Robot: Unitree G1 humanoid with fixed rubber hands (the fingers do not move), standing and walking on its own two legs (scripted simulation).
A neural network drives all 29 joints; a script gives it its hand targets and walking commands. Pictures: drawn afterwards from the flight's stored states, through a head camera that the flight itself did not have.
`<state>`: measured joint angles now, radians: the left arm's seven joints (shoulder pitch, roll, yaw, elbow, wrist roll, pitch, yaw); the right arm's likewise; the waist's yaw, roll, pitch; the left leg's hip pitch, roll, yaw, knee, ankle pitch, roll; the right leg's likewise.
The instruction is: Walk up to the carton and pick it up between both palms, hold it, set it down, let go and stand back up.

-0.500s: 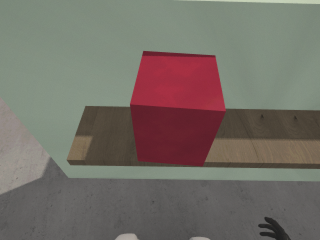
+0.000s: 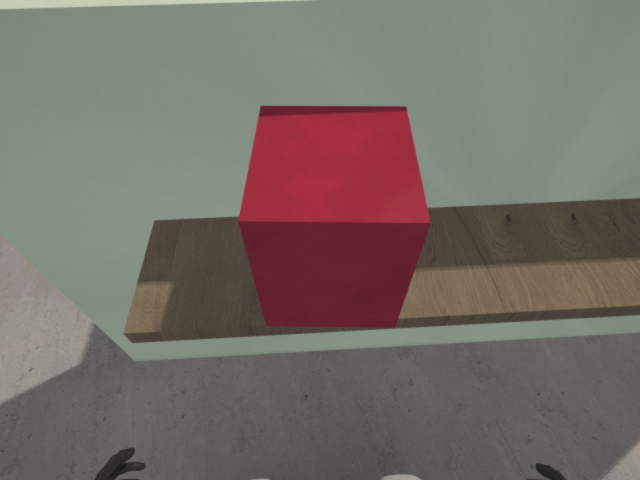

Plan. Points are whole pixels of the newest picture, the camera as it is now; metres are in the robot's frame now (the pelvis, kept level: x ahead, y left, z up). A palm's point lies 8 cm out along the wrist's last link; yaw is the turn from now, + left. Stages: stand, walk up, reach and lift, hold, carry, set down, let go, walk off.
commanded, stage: walk up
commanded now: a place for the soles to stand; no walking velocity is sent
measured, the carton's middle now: (331, 223) +0.44 -0.01 +0.04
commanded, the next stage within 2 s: reach and lift in 0.08 s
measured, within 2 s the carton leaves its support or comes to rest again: neither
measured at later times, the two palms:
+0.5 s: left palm (151, 436) +0.19 +0.24 -0.09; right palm (543, 444) +0.17 -0.28 -0.10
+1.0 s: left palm (145, 420) +0.20 +0.23 -0.05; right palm (519, 414) +0.20 -0.24 -0.06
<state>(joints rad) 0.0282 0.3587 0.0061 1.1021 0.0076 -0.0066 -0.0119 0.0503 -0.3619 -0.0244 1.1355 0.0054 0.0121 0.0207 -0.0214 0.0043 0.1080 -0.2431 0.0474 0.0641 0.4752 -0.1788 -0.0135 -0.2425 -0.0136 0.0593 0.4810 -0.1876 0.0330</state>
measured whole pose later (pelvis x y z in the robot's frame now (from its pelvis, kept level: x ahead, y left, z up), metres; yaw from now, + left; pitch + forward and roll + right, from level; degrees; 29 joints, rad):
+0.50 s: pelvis +0.02 -0.01 -0.02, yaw +2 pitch -6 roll -1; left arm 0.13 0.25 0.03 0.33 0.09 0.57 0.01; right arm 0.11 -0.28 -0.11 0.72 -0.03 0.02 0.08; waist -0.04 -0.02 0.12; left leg -0.31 0.08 0.02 0.77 -0.36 -0.03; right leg -0.27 0.01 0.01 0.72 -0.36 0.02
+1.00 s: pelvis +0.05 -0.02 +0.01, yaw +1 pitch -5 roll +1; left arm 0.29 0.27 0.04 0.28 -0.05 0.28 -0.01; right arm 0.32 -0.13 -0.06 0.46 -0.03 -0.05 -0.02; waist 0.01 -0.04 0.07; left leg -0.08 0.06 0.05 0.39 -0.22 -0.05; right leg -0.09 -0.01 0.02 0.44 -0.26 0.01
